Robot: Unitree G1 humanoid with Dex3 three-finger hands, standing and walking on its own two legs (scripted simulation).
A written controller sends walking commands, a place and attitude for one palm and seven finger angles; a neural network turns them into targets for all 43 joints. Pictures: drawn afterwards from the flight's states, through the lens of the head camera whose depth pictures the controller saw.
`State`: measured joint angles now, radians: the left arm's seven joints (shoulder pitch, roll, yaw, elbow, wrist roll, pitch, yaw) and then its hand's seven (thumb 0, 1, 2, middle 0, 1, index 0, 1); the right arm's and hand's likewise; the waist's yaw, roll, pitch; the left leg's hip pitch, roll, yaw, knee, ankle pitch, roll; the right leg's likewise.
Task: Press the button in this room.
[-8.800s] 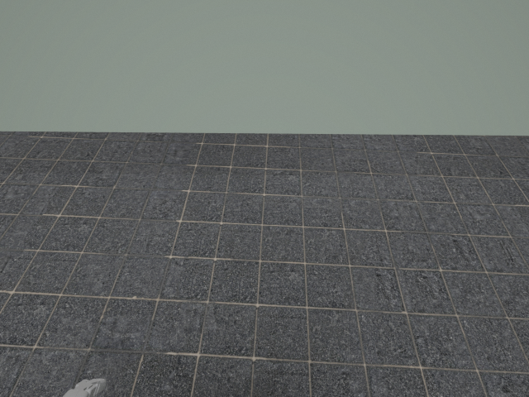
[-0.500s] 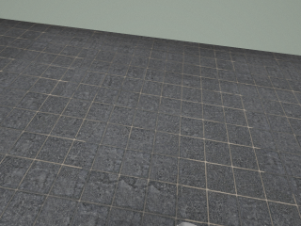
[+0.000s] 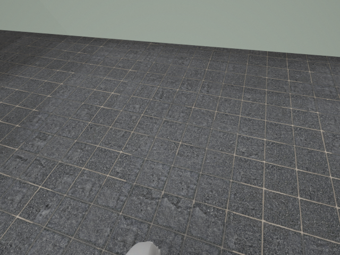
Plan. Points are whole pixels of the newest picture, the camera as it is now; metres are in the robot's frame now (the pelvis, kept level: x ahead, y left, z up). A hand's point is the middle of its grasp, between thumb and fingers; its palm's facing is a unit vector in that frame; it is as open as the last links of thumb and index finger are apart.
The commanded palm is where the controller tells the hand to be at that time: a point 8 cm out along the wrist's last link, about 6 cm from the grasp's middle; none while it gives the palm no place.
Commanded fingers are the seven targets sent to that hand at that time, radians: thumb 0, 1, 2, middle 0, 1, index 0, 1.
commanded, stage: turn or walk to find it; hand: left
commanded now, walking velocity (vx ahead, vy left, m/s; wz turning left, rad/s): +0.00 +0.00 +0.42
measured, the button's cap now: out of the picture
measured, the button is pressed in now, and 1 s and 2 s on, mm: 0 0 0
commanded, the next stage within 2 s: none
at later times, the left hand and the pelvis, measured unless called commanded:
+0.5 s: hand out of the picture -0.02 +0.26 -0.17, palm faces +0.25 -0.93 -0.26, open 7.4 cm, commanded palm none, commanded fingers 0.00 0.90 0.90 -0.20 -0.30 -0.20 -0.30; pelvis -0.04 +0.03 +0.00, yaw +12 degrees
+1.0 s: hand out of the picture -0.10 +0.19 -0.16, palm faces +0.46 -0.85 -0.24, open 7.3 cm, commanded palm none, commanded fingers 0.00 0.90 0.90 -0.20 -0.30 -0.20 -0.30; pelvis -0.06 +0.00 +0.00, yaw +27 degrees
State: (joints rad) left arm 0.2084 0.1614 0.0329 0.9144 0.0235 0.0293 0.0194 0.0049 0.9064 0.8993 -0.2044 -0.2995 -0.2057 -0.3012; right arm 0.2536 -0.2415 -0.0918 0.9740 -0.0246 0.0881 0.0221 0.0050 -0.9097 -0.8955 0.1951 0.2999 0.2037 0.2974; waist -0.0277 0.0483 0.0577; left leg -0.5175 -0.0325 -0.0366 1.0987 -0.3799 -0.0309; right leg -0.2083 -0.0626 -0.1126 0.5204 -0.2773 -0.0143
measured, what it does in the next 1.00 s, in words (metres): steps on the spot, turning left: left foot, then right foot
